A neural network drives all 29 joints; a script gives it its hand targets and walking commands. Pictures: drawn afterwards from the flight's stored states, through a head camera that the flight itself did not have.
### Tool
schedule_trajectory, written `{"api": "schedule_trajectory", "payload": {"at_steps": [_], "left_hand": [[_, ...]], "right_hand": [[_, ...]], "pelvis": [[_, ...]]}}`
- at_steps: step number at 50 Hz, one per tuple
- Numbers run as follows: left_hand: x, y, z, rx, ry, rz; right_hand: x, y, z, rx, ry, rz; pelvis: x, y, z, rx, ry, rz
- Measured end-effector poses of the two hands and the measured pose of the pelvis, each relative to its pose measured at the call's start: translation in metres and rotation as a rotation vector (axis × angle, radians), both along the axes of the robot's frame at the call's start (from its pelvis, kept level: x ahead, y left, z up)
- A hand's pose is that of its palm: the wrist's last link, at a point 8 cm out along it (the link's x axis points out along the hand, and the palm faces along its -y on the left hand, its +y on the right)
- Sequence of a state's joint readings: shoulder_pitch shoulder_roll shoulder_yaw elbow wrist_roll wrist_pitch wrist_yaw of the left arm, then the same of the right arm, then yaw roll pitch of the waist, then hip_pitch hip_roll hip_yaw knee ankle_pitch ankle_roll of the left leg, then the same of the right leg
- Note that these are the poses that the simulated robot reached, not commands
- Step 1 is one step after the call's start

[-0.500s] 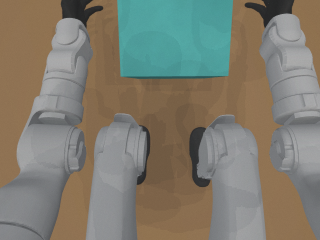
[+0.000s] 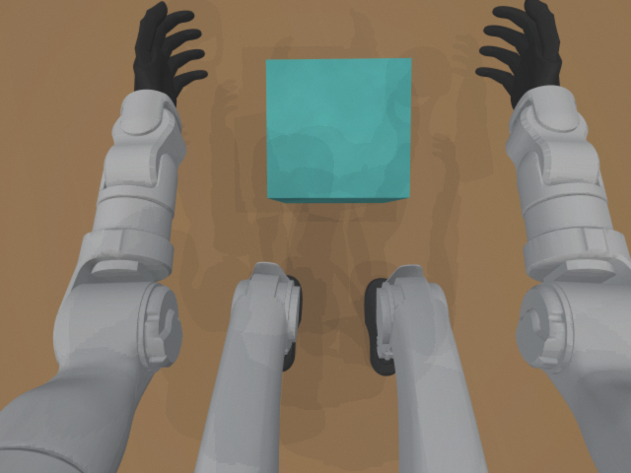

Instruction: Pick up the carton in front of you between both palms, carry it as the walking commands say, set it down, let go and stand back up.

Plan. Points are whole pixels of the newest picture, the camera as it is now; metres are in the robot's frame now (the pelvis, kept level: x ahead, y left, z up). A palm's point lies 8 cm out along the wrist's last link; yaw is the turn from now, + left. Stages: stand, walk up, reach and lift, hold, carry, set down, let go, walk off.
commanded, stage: set down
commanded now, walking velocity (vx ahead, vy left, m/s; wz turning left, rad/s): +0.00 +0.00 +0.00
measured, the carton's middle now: (335, 144) +0.49 +0.00 -0.38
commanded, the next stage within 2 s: let go in 0.36 s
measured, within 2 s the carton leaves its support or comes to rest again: neither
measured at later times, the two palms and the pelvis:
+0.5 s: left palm (62, 40) +0.49 +0.21 +0.03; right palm out of the picture +0.49 -0.20 +0.03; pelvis +0.03 +0.00 +0.14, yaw +0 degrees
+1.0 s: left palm out of the picture +0.34 +0.22 +0.15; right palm out of the picture +0.34 -0.23 +0.15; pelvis +0.11 +0.00 +0.24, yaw +0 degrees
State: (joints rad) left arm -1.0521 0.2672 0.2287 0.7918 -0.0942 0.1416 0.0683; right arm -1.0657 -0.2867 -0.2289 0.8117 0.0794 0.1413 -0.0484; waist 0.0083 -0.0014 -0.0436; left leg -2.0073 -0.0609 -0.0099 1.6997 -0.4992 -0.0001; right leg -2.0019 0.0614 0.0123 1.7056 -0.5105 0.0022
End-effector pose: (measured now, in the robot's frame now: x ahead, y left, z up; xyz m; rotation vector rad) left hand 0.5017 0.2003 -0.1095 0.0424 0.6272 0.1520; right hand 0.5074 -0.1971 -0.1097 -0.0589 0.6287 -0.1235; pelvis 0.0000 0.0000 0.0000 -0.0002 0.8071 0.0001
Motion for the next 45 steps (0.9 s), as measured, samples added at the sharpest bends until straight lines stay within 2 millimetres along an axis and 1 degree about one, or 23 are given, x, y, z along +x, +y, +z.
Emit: {"api": "schedule_trajectory", "payload": {"at_steps": [9, 15, 21, 24, 27, 31, 35, 42, 45], "left_hand": [[0.000, 0.003, 0.061, -0.004, 0.005, -0.007], [-0.002, 0.003, 0.098, -0.004, 0.004, -0.012], [-0.005, 0.005, 0.128, 0.005, 0.014, -0.020], [-0.010, 0.005, 0.139, 0.026, 0.030, -0.038], [-0.024, 0.006, 0.149, 0.057, 0.062, -0.063], [-0.052, 0.010, 0.165, 0.087, 0.112, -0.090], [-0.077, 0.016, 0.187, 0.094, 0.140, -0.099], [-0.109, 0.022, 0.227, 0.086, 0.139, -0.099], [-0.125, 0.023, 0.241, 0.084, 0.141, -0.097]], "right_hand": [[0.001, -0.003, 0.062, 0.004, 0.005, 0.008], [0.000, -0.003, 0.099, 0.005, 0.005, 0.014], [-0.003, -0.005, 0.128, -0.002, 0.015, 0.023], [-0.010, -0.006, 0.139, -0.023, 0.032, 0.036], [-0.024, -0.008, 0.149, -0.056, 0.062, 0.053], [-0.052, -0.014, 0.165, -0.085, 0.107, 0.065], [-0.079, -0.022, 0.187, -0.089, 0.132, 0.062], [-0.111, -0.029, 0.226, -0.083, 0.134, 0.062], [-0.129, -0.029, 0.240, -0.080, 0.137, 0.062]], "pelvis": [[0.011, 0.001, 0.055, -0.001, 0.001, -0.001], [0.019, 0.000, 0.090, -0.001, -0.007, -0.002], [0.026, 0.000, 0.120, 0.000, -0.021, -0.002], [0.031, -0.001, 0.134, 0.000, -0.033, -0.002], [0.038, -0.001, 0.149, 0.000, -0.058, -0.003], [0.051, -0.001, 0.171, 0.000, -0.113, -0.004], [0.066, -0.001, 0.192, 0.000, -0.180, -0.005], [0.088, -0.001, 0.218, 0.001, -0.289, -0.005], [0.096, -0.001, 0.228, 0.001, -0.339, -0.004]]}}
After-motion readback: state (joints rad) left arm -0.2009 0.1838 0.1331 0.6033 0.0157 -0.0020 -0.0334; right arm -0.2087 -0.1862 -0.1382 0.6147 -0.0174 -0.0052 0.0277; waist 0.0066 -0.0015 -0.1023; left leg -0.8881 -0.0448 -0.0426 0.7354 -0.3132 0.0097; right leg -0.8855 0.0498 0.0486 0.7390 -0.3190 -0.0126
